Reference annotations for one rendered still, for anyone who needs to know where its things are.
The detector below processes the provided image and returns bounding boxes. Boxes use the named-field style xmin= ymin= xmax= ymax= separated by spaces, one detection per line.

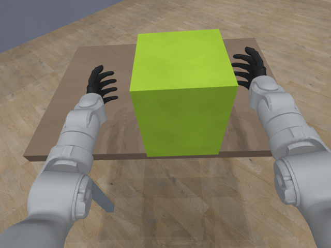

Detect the robot right hand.
xmin=231 ymin=47 xmax=266 ymax=90

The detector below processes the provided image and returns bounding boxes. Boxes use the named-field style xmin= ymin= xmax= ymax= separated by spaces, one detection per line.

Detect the robot left hand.
xmin=86 ymin=65 xmax=118 ymax=104

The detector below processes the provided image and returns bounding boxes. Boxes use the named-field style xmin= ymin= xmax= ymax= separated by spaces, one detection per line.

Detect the robot right forearm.
xmin=249 ymin=75 xmax=331 ymax=160

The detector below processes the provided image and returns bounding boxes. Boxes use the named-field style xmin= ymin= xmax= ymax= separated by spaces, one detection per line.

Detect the robot right upper arm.
xmin=273 ymin=150 xmax=331 ymax=248

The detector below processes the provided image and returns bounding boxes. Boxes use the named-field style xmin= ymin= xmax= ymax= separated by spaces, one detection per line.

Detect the robot left upper arm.
xmin=0 ymin=170 xmax=92 ymax=248

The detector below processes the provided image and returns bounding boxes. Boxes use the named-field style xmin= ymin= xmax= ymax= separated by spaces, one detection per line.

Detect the robot left forearm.
xmin=27 ymin=93 xmax=107 ymax=214

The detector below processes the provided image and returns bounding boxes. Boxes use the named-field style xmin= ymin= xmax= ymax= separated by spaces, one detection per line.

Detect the carton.
xmin=129 ymin=29 xmax=238 ymax=157

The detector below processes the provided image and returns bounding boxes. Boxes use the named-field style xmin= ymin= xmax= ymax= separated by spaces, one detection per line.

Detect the table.
xmin=23 ymin=38 xmax=278 ymax=212

